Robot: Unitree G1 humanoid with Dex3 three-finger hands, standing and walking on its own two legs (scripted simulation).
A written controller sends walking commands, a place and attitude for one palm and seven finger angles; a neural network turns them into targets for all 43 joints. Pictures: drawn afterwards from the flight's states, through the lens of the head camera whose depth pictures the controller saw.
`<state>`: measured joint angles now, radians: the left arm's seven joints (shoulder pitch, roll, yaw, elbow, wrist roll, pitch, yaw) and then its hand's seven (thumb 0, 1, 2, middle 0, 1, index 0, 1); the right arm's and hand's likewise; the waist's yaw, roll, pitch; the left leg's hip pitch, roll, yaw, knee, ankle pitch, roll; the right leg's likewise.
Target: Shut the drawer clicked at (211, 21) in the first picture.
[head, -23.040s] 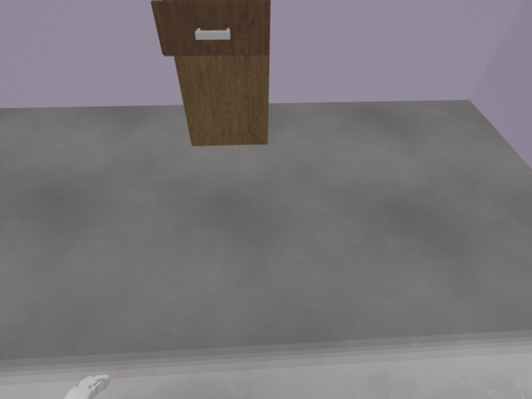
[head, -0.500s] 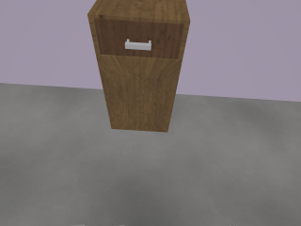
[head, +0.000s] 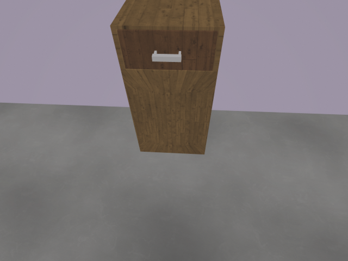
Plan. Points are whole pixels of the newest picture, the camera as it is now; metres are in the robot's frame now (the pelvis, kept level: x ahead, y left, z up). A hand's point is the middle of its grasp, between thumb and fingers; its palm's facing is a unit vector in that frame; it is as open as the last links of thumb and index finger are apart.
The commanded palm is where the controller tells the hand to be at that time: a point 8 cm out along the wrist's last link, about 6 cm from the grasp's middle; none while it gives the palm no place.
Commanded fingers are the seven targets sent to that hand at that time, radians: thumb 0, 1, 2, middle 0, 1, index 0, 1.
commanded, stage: let the arm hang, fingers relaxed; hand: left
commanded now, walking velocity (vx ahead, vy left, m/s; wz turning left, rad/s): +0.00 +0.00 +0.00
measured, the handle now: (167, 55) +0.89 +0.09 +0.00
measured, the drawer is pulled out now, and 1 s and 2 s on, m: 0.00 0.00 0.00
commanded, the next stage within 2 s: look to check the result in 0.32 s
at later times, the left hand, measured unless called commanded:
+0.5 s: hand out of the picture +0.00 +0.13 -0.18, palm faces +0.06 -0.98 -0.17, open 7.3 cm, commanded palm none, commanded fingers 0.00 0.90 0.90 -0.20 -0.30 -0.20 -0.30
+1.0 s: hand out of the picture +0.01 +0.12 -0.18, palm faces +0.06 -0.98 -0.17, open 7.4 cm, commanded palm none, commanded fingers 0.00 0.90 0.90 -0.20 -0.30 -0.20 -0.30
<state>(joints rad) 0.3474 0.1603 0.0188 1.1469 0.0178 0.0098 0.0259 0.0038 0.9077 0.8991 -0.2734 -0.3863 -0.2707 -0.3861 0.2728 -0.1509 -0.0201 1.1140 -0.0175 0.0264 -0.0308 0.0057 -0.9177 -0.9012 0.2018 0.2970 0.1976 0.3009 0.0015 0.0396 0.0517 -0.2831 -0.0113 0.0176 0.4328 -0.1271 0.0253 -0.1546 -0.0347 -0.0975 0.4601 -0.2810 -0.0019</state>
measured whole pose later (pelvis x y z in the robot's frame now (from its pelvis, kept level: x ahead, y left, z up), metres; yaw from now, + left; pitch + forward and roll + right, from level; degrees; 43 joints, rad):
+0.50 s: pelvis +0.02 -0.03 +0.00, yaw +0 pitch -2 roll +0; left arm 0.30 0.10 0.02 1.15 0.01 -0.01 0.04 0.00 0.91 0.90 -0.20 -0.30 -0.20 -0.30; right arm 0.30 -0.10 -0.02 1.16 -0.02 0.01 -0.05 0.00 -0.91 -0.90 0.20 0.30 0.20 0.30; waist -0.01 0.02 0.07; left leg -0.26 0.02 0.00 0.47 -0.18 -0.01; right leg -0.11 0.00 -0.11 0.45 -0.32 -0.03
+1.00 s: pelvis +0.03 -0.04 +0.00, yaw +0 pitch -2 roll +0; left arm 0.30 0.10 0.03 1.15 0.01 -0.01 0.04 0.00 0.91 0.90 -0.20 -0.30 -0.20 -0.30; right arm 0.26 -0.12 -0.02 1.16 -0.02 0.01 -0.05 0.00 -0.92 -0.90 0.20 0.30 0.20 0.30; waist -0.01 0.01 0.06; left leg -0.23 0.04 -0.01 0.46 -0.20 -0.03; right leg -0.07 0.02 -0.11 0.42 -0.32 -0.04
